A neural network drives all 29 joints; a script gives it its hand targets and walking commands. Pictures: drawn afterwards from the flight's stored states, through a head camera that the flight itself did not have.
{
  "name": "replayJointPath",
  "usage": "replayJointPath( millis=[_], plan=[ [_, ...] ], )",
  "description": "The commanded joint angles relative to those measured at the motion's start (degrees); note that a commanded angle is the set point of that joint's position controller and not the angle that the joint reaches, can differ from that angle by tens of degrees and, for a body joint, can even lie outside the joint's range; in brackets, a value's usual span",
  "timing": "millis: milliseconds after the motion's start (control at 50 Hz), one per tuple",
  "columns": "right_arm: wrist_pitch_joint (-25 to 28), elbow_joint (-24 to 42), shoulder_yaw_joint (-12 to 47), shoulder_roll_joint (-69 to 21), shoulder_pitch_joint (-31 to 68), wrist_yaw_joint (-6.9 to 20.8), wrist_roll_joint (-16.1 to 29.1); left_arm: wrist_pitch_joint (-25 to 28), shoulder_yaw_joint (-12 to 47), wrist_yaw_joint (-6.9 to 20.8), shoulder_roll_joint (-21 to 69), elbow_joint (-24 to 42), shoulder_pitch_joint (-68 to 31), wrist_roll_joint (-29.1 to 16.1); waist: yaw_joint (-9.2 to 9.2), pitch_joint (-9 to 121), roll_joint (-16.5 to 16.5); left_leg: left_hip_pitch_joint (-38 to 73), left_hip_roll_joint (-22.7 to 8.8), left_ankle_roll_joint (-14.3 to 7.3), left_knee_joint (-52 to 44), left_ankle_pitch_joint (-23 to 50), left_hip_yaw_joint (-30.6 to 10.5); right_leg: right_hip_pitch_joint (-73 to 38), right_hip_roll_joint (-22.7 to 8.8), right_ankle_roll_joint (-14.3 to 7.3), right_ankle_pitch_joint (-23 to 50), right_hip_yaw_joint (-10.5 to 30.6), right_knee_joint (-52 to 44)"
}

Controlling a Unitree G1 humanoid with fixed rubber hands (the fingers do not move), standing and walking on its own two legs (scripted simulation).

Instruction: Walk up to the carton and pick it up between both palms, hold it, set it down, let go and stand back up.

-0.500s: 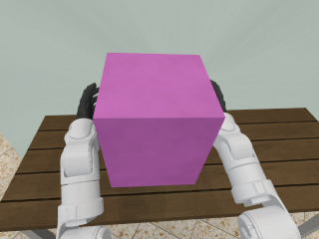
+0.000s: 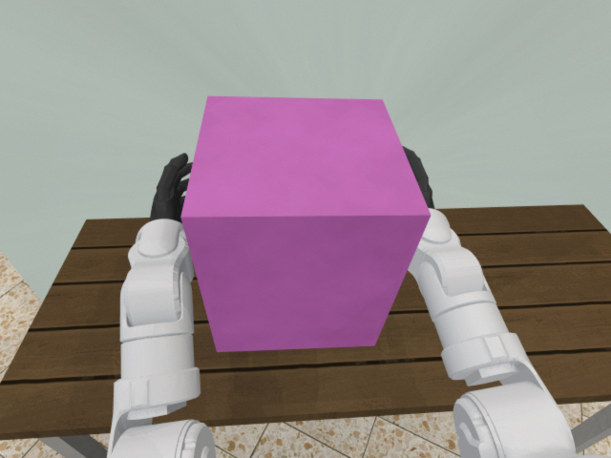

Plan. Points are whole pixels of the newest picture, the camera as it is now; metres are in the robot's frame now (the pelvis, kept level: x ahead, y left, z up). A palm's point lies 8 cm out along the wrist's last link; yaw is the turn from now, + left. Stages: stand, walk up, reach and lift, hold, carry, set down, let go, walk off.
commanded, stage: hold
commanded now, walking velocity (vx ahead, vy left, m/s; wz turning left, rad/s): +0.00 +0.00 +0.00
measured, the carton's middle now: (297, 229) +0.35 +0.01 +0.15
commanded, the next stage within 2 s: set down in 0.66 s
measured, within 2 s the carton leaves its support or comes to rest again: neither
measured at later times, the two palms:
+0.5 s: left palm (169, 220) +0.36 +0.16 +0.17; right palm (413, 207) +0.36 -0.14 +0.17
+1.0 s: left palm (154, 229) +0.34 +0.17 +0.17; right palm (401, 209) +0.36 -0.13 +0.17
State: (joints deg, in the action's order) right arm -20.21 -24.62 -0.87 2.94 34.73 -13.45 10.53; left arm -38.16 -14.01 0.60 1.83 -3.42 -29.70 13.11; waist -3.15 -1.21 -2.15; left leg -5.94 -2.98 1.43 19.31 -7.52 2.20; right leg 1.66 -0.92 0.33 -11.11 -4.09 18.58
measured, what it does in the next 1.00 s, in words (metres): stands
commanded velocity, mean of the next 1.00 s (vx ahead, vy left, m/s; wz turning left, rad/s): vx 0.00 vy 0.00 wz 0.00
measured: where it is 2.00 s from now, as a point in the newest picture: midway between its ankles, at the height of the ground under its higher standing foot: outside the picture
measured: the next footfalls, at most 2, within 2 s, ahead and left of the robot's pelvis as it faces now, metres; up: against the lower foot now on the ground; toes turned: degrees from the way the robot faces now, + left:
none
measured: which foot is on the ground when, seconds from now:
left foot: down 0.00-1.00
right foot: down 0.00-1.00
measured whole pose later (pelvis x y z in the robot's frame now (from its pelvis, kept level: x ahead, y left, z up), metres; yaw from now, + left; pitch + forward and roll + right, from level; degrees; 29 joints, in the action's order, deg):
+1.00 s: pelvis +0.00 +0.00 +0.00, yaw +1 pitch -8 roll +0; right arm -10.5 -30.6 -5.9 -0.8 34.4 -9.5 3.5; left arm -29.8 -17.3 3.6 4.1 -7.9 -29.6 18.2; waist -1.4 -1.8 -3.3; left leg -3.7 -2.3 1.3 17.8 -6.7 1.5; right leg -0.4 -1.4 0.2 -11.2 -4.8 18.3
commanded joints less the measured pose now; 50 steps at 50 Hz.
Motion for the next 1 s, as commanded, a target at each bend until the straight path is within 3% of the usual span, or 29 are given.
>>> replayJointPath(
  millis=[0, 40, 80, 100, 160, 180, 200, 220, 240, 300, 340, 360, 440, 460, 480, 520, 600, 620, 640, 660, 680, 740, 780, 820, 860, 900, 920, 960, 980],
  plan=[
    [4.38, 19.72, 25.18, -34.55, 46.43, 6.8, 5.15, 3.66, 29.88, 7.65, 29.02, 8.13, -39.75, -7.39, -0.71, 27.14, 1.59, 15.38, 5.29, -0.71, 0.12, 13.39, -0.69, 0.6, 3.91, 3.51, 16.2, 0.88, -3.25],
    [4.92, 21.98, 26.62, -35.18, 45.63, 6.58, 5.77, 4.11, 32.48, 7.1, 30.03, 12.81, -39.92, -8.11, 0.05, 29.2, 3.74, 17.27, 5.16, 0.67, 1.47, 17.91, -0.57, -0.74, 4.33, 2.83, 17.23, 0.48, -2.74],
    [4.19, 21.25, 24.81, -32.91, 45.21, 6.34, 4.72, 3.06, 30.69, 7.84, 28.94, 7.12, -38.0, -8.2, -1.57, 25.03, 1.41, 15.2, 5.63, -0.25, 0.22, 13.14, -0.49, 0.57, 3.86, 3.64, 16.03, 0.6, -3.72],
    [4.52, 21.05, 25.65, -34.43, 45.49, 6.45, 5.1, 3.43, 30.07, 8.28, 28.96, 8.26, -38.51, -7.66, -0.09, 26.29, 1.78, 14.84, 5.63, -0.15, 0.28, 13.27, -0.16, 0.28, 3.67, 3.73, 16.87, 1.0, -3.2],
    [4.74, 20.26, 25.61, -34.8, 45.3, 6.97, 5.46, 4.56, 32.76, 7.11, 29.1, 13.31, -43.15, -8.65, -0.84, 28.98, 4.45, 16.16, 5.07, 0.46, 0.63, 14.04, -0.7, 0.35, 4.09, 2.96, 13.3, 0.42, -2.76],
    [5.7, 23.29, 24.44, -34.99, 47.94, 6.88, 4.74, 4.71, 34.66, 6.77, 31.05, 11.84, -43.41, -10.26, -1.93, 30.87, 4.78, 16.72, 5.21, 0.72, 0.94, 13.66, -0.9, 2.02, 4.18, 2.87, 12.66, 0.08, -3.04],
    [4.61, 19.27, 23.55, -33.02, 45.82, 6.98, 4.07, 3.58, 32.17, 6.87, 29.19, 6.65, -40.03, -8.06, -1.7, 23.35, 4.4, 13.97, 5.56, 0.14, 0.15, 10.03, -0.76, 3.3, 3.59, 2.5, 10.39, 0.33, -4.04],
    [4.77, 18.18, 23.03, -33.21, 44.61, 7.07, 4.13, 3.35, 32.53, 7.25, 30.24, 8.18, -39.68, -7.9, -1.62, 24.58, 5.83, 15.77, 5.19, 0.55, 0.18, 10.88, -0.58, 3.1, 3.87, 2.55, 9.44, 0.15, -3.62],
    [4.63, 18.44, 23.8, -32.87, 44.17, 6.99, 3.72, 3.33, 31.8, 7.6, 29.7, 7.94, -38.08, -7.5, -1.52, 23.48, 3.78, 15.42, 5.05, 0.04, 0.0, 10.63, -0.83, 2.99, 4.08, 2.56, 9.42, 0.23, -4.04],
    [5.05, 20.66, 24.99, -34.53, 46.98, 7.11, 4.54, 3.75, 31.3, 7.44, 29.93, 9.61, -40.6, -7.68, 0.05, 27.91, 2.05, 16.32, 4.78, -0.64, -0.25, 11.73, -0.34, 0.65, 4.15, 3.31, 11.96, 0.45, -3.2],
    [5.52, 24.31, 26.23, -34.77, 48.1, 6.68, 5.75, 4.01, 32.42, 7.19, 30.87, 11.64, -40.15, -8.76, -0.26, 30.27, 2.89, 16.45, 5.36, 0.2, 1.41, 16.34, -0.73, -0.87, 4.47, 3.38, 16.03, 0.03, -2.69],
    [4.5, 20.08, 25.18, -33.33, 44.6, 6.44, 5.29, 2.83, 30.98, 7.55, 29.73, 6.99, -37.06, -7.16, -0.84, 23.44, 2.6, 14.61, 5.43, -0.04, 0.48, 14.19, -0.65, 0.5, 4.22, 3.46, 14.22, 0.52, -3.53],
    [4.88, 23.94, 26.5, -33.49, 46.29, 6.56, 6.02, 3.11, 31.62, 7.4, 29.59, 9.0, -37.06, -7.43, -0.39, 27.26, 2.72, 16.96, 5.26, 0.2, 1.17, 16.2, -0.63, -0.35, 4.33, 3.32, 16.31, 0.04, -3.03],
    [4.55, 21.73, 27.07, -34.31, 44.49, 6.46, 6.4, 3.35, 32.06, 7.19, 29.4, 11.9, -39.09, -6.79, -0.02, 27.09, 5.2, 16.63, 5.6, 0.6, 1.12, 16.54, -0.58, 0.2, 4.13, 3.29, 16.14, 0.52, -2.93],
    [4.13, 21.05, 26.01, -33.53, 43.03, 6.32, 5.85, 2.85, 30.27, 7.58, 29.24, 8.57, -35.23, -6.19, -0.26, 23.48, 3.05, 15.48, 5.49, 0.52, 1.08, 17.53, -0.36, -0.38, 4.27, 3.31, 18.15, 0.82, -3.26],
    [4.53, 22.55, 26.29, -32.96, 41.99, 6.37, 6.06, 3.52, 33.1, 7.55, 29.06, 14.76, -38.44, -8.33, -1.49, 28.64, 4.79, 17.95, 5.23, 1.48, 1.98, 20.75, -1.05, -0.08, 4.2, 3.14, 20.26, 0.55, -2.46],
    [4.43, 22.51, 26.27, -32.68, 42.66, 6.51, 4.87, 2.98, 32.02, 8.17, 28.27, 12.67, -36.7, -8.08, -1.03, 24.28, 2.58, 15.5, 5.54, 0.13, 0.81, 16.11, -0.44, -0.23, 3.8, 3.69, 17.78, 0.26, -2.86],
    [4.1, 20.84, 24.95, -31.73, 40.9, 6.34, 5.26, 2.18, 31.02, 8.56, 27.89, 10.54, -34.63, -6.93, -1.95, 23.09, 2.82, 15.81, 5.58, 0.31, 1.06, 16.9, -0.61, -0.54, 3.75, 3.7, 19.6, 0.3, -3.03],
    [3.94, 20.91, 25.59, -31.6, 40.73, 6.3, 5.23, 1.7, 29.41, 9.05, 27.33, 9.98, -33.4, -6.2, -0.66, 20.72, 2.56, 14.67, 5.51, 0.2, 0.21, 15.05, -0.19, -1.24, 3.56, 3.69, 17.59, 0.78, -3.37],
    [4.17, 24.8, 28.01, -29.8, 39.55, 6.41, 10.53, 0.61, 32.06, 9.27, 26.93, 16.4, -28.72, -7.86, -0.8, 25.43, 2.84, 18.08, 5.13, -1.32, 1.33, 25.18, -1.43, -3.25, 4.69, 2.49, 19.25, 0.07, -3.85],
    [4.55, 25.36, 27.52, -31.06, 44.2, 6.41, 10.92, 1.27, 32.04, 8.97, 27.24, 15.28, -31.91, -8.74, -0.49, 25.39, 3.03, 16.53, 5.59, -1.56, 1.17, 23.3, -0.64, -3.84, 4.43, 2.07, 17.45, 0.5, -4.16],
    [7.02, 30.34, 28.56, -31.05, 46.39, 6.6, 9.44, 4.21, 34.03, 8.15, 27.16, 17.37, -34.95, -10.69, 0.49, 30.42, 2.91, 18.01, 5.17, -0.53, 3.15, 25.23, -1.41, -0.93, 4.9, 2.07, 18.98, 0.45, -3.41],
    [8.71, 29.87, 27.42, -30.14, 42.8, 7.17, 6.84, 6.47, 36.45, 6.92, 29.23, 20.66, -37.74, -10.86, -0.7, 34.45, 5.39, 21.2, 4.52, 0.95, 3.34, 25.49, -1.78, 0.41, 5.07, 0.78, 16.0, -0.51, -3.14],
    [10.92, 25.82, 24.91, -29.37, 44.09, 8.28, 3.65, 7.73, 31.41, 7.76, 27.29, 11.01, -33.03, -7.4, 1.54, 29.74, 4.14, 17.34, 4.36, 0.08, 1.14, 16.14, -1.06, 2.44, 4.11, 1.4, 10.55, -0.48, -4.34],
    [12.63, 18.38, 19.1, -26.99, 39.76, 9.24, -0.91, 8.1, 26.46, 9.03, 25.0, 4.28, -29.3, -3.2, 0.76, 19.92, 4.62, 13.03, 4.26, -0.55, -1.41, 9.0, -0.34, 2.29, 3.06, 0.89, 5.54, -0.77, -4.98],
    [14.2, 10.13, 13.36, -26.45, 39.91, 10.8, -4.11, 8.13, 20.01, 10.96, 24.16, -2.38, -31.56, 0.42, 1.24, 12.98, 1.65, 9.57, 4.21, -1.95, -4.99, -1.35, 1.38, 3.27, 2.45, 1.33, -3.74, -1.64, -5.94],
    [16.38, 10.01, 12.32, -27.11, 40.89, 11.08, -6.09, 9.72, 21.68, 11.2, 25.72, -2.06, -31.63, -0.04, 0.59, 13.94, 1.19, 9.62, 3.98, -2.09, -5.32, -1.27, 1.36, 2.3, 2.27, 1.01, -3.4, -2.2, -6.29],
    [19.49, 5.69, 10.57, -28.37, 41.94, 12.15, -8.17, 11.18, 18.92, 11.35, 26.04, -5.3, -30.93, 1.75, 2.32, 13.14, 0.78, 9.05, 3.5, -2.19, -5.55, -0.86, 1.62, 1.82, 2.24, 1.36, -3.44, -2.84, -5.76],
    [21.31, 5.99, 10.58, -28.19, 41.86, 12.39, -8.48, 12.44, 19.6, 11.09, 27.2, -2.54, -31.77, 1.72, 2.85, 17.83, 2.87, 11.68, 3.82, -1.36, -4.32, 3.87, 2.28, 0.5, 2.42, 1.2, -0.83, -3.2, -5.55]
  ],
)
